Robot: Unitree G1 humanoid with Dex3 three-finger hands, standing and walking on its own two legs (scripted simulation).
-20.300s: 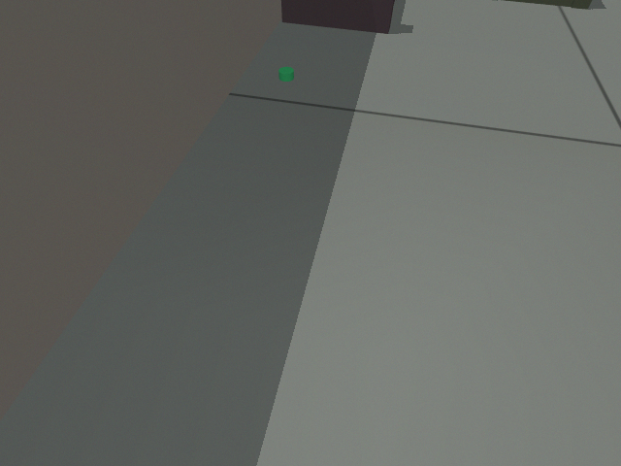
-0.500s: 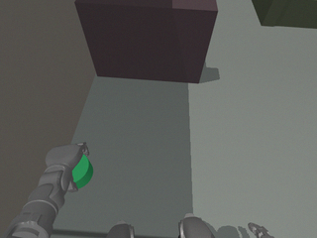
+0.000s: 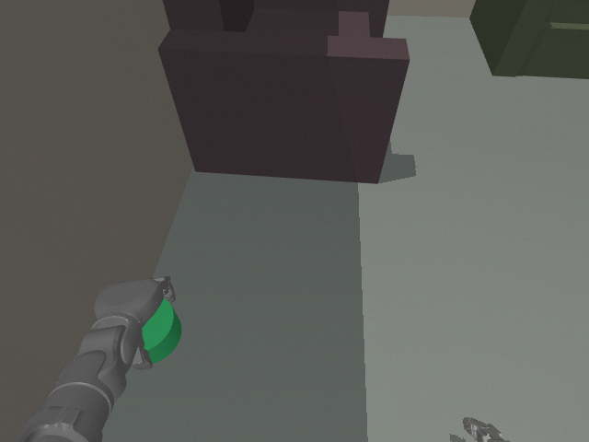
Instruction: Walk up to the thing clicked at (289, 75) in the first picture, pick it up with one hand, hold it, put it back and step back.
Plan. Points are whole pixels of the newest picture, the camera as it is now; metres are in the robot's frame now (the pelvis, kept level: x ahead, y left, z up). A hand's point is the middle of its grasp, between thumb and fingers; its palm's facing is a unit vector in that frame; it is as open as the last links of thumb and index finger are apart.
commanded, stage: hold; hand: left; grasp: from above
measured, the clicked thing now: (147, 328) +0.33 +0.23 -0.10
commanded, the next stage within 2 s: crouch in 1.72 s
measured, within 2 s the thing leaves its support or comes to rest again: neither
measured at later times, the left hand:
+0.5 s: hand (137, 321) +0.31 +0.22 -0.04, palm faces -0.47 -0.05 -0.88, open 11.5 cm
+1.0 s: hand (134, 335) +0.29 +0.21 -0.02, palm faces -0.45 -0.05 -0.89, open 11.5 cm
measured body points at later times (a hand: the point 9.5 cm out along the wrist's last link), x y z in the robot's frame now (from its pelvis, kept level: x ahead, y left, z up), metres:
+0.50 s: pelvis +0.01 +0.00 +0.02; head +0.03 -0.02 +0.46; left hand +0.33 +0.22 +0.01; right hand +0.12 -0.27 -0.11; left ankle +0.01 +0.12 -0.71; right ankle +0.02 -0.14 -0.71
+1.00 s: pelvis -0.01 -0.01 +0.02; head +0.00 -0.03 +0.47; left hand +0.31 +0.21 +0.03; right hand +0.13 -0.26 -0.09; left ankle +0.01 +0.12 -0.71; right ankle +0.02 -0.14 -0.71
